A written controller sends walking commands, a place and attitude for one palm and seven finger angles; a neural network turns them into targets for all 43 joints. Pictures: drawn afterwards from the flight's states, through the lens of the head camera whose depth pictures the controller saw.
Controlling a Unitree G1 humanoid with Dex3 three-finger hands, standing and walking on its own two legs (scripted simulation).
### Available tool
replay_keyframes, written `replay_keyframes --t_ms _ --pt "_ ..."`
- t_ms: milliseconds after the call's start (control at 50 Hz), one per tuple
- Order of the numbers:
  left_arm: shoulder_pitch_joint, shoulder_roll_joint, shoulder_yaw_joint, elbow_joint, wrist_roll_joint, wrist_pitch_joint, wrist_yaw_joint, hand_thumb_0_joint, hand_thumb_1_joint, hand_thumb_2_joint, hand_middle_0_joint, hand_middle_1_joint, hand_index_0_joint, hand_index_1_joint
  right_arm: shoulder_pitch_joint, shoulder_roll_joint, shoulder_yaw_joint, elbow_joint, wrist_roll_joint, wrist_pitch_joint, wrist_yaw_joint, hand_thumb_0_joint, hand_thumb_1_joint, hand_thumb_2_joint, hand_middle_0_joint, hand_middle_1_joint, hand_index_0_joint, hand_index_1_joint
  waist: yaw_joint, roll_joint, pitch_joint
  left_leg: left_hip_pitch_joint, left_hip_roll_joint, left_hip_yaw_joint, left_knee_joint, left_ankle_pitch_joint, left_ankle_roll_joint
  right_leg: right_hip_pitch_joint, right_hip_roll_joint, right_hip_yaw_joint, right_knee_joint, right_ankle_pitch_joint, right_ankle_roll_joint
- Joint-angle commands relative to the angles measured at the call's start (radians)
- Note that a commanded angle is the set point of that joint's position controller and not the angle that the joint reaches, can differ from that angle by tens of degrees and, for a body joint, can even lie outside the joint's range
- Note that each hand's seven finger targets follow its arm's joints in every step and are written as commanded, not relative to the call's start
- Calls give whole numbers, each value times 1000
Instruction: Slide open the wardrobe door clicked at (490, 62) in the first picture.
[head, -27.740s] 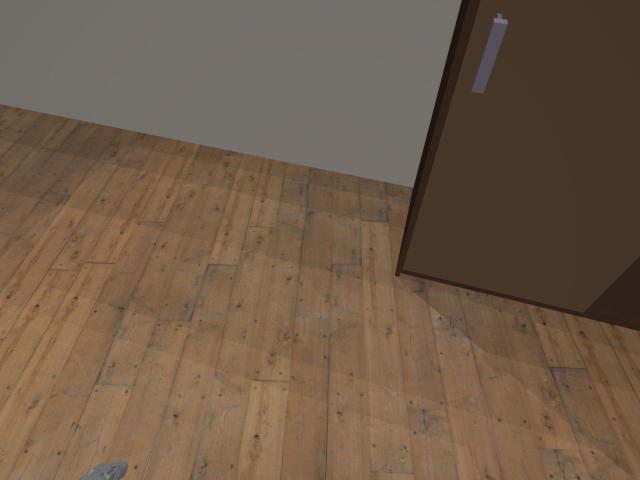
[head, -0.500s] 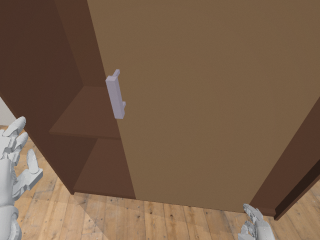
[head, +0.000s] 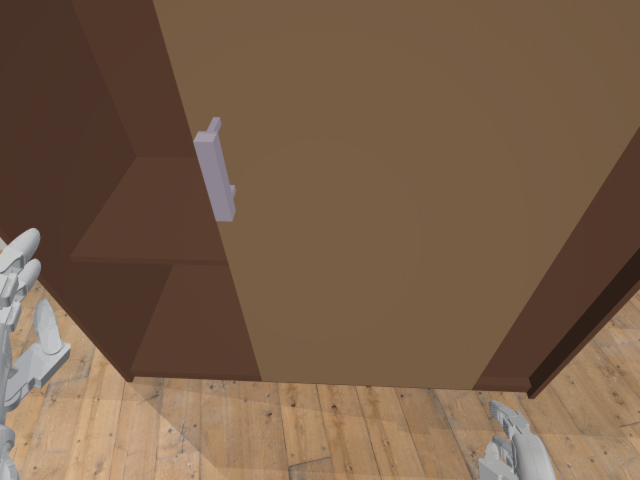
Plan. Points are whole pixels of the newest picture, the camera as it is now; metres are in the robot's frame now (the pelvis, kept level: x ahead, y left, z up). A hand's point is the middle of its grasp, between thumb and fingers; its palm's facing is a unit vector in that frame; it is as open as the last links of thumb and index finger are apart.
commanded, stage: step back with the hand held close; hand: left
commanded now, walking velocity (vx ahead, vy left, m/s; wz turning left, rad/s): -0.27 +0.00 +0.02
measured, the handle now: (220, 169) +0.52 +0.19 +0.13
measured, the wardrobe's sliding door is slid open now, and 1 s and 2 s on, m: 0.44 0.44 0.44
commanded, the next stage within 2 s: stop stepping back and stand still in 0.92 s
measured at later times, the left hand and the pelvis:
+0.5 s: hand out of the picture +0.13 +0.28 +0.17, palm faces +0.50 -0.74 -0.45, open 7.4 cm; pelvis -0.07 +0.01 -0.01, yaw +3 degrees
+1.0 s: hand out of the picture +0.01 +0.28 +0.16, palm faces +0.56 -0.72 -0.41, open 7.4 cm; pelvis -0.16 +0.00 -0.02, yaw +4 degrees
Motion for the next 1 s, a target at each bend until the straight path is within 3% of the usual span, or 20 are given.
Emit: replay_keyframes --t_ms 0,120,200,240,280,440,480,540,600,640,700,760,800,840,880,900,920,940,960,980 --pt "-24 215 177 -240 -7 -68 41 0 900 900 -200 -300 -200 -300 -112 -108 -35 -198 5 -29 -19 0 -900 -900 200 300 200 300 22 42 -136 2 82 -112 -96 280 22 28 -27 41 21 187 -3" --pt "-66 180 160 -221 14 -94 51 0 900 900 -200 -300 -200 -300 -89 -124 -39 -201 4 -44 -20 0 -900 -900 200 300 200 300 18 104 -79 -224 133 -159 -204 -90 57 83 6 40 122 27 6" --pt "-82 182 158 -211 25 -116 57 0 900 900 -200 -300 -200 -300 -69 -116 -40 -194 8 -58 -19 0 -900 -900 200 300 200 300 4 -25 -54 -283 73 -129 -129 -308 51 41 -47 114 21 -2 -14" --pt "-97 206 167 -235 24 -125 63 0 900 900 -200 -300 -200 -300 -61 -114 -43 -183 3 -64 -18 0 -900 -900 200 300 200 300 -3 -79 -56 -217 37 -114 -57 -295 34 -60 -93 171 -69 -119 -41" --pt "-107 205 161 -252 24 -134 70 0 900 900 -200 -300 -200 -300 -66 -104 -33 -174 -3 -71 -19 0 -900 -900 200 300 200 300 -6 -50 -52 -175 34 -116 -46 -252 29 -115 -107 172 -85 -145 -50" --pt "-70 210 206 -228 42 -172 79 0 900 900 -200 -300 -200 -300 -71 -119 -43 -188 -2 -103 -29 0 -900 -900 200 300 200 300 10 96 -81 -391 114 -230 -230 -439 68 121 24 53 127 -50 -4" --pt "-47 201 201 -224 42 -177 75 0 900 900 -200 -300 -200 -300 -68 -113 -42 -187 -2 -109 -26 0 -900 -900 200 300 200 300 10 78 -85 -391 106 -211 -198 -413 67 126 20 74 123 -5 -6" --pt "-76 222 219 -237 49 -186 70 0 900 900 -200 -300 -200 -300 -61 -123 -51 -182 -11 -114 -24 0 -900 -900 200 300 200 300 3 5 -43 -427 63 -172 -98 -458 63 66 -24 191 31 -89 -29" --pt "-120 207 181 -254 33 -180 73 0 900 900 -200 -300 -200 -300 -46 -100 -43 -154 -13 -113 -14 0 -900 -900 200 300 200 300 -6 -103 -40 -251 12 -129 53 -328 23 -153 -116 282 -82 -158 -76" --pt "-152 219 177 -271 28 -176 80 0 900 900 -200 -300 -200 -300 -48 -101 -44 -135 -16 -108 -13 0 -900 -900 200 300 200 300 -10 -112 -66 -140 -1 -124 113 -276 11 -251 -147 293 -122 -197 -89" --pt "-145 222 182 -292 26 -177 83 0 900 900 -200 -300 -200 -300 -53 -103 -41 -146 -12 -101 -20 0 -900 -900 200 300 200 300 -12 -62 -76 -156 33 -179 36 -333 32 -255 -95 207 -51 -246 -57" --pt "-116 218 225 -303 40 -181 76 0 900 900 -200 -300 -200 -300 -81 -121 -54 -170 -16 -103 -29 0 -900 -900 200 300 200 300 8 217 -110 -480 212 -353 -286 -574 107 67 74 47 390 -148 0" --pt "-123 250 243 -348 17 -182 64 0 900 900 -200 -300 -200 -300 -86 -89 -71 -168 -23 -118 -22 0 -900 -900 200 300 200 300 14 161 -173 -359 259 -335 -316 -353 106 28 101 43 538 -243 -6" --pt "-14 224 235 -256 -6 -178 59 0 900 900 -200 -300 -200 -300 -87 -94 -78 -164 -10 -139 -9 0 -900 -900 200 300 200 300 15 157 -154 -245 259 -254 -291 -291 87 -40 87 38 430 -300 -19" --pt "-5 197 202 -241 -19 -173 55 0 900 900 -200 -300 -200 -300 -107 -90 -65 -160 -9 -142 0 0 -900 -900 200 300 200 300 11 195 -83 -295 236 -177 -282 -342 37 8 71 29 229 -327 -42" --pt "-45 204 197 -260 -18 -173 53 0 900 900 -200 -300 -200 -300 -104 -85 -62 -154 -13 -136 4 0 -900 -900 200 300 200 300 10 119 -60 -281 181 -145 -169 -343 7 -22 28 99 39 -303 -71" --pt "-87 225 192 -282 -7 -173 52 0 900 900 -200 -300 -200 -300 -95 -62 -61 -150 -15 -124 10 0 -900 -900 200 300 200 300 6 -87 -47 -221 71 -95 87 -301 -41 -161 -127 407 -204 -351 -141" --pt "-176 270 185 -339 14 -169 61 0 900 900 -200 -300 -200 -300 -78 -46 -56 -128 -12 -121 16 0 -900 -900 200 300 200 300 18 -276 -69 -132 -45 -22 390 -216 -86 -299 -355 659 -342 -185 -214" --pt "-199 265 161 -310 13 -133 66 0 900 900 -200 -300 -200 -300 -112 -63 -56 -119 -21 -114 17 0 -900 -900 200 300 200 300 29 -289 -65 -143 -53 -97 571 -224 -64 -320 -340 570 -307 -14 -221" --pt "-200 253 146 -326 17 -116 57 0 900 900 -200 -300 -200 -300 -118 -43 -40 -128 -26 -109 11 0 -900 -900 200 300 200 300 16 -276 -51 -203 -47 -107 588 -237 -59 -242 -298 483 -235 183 -204"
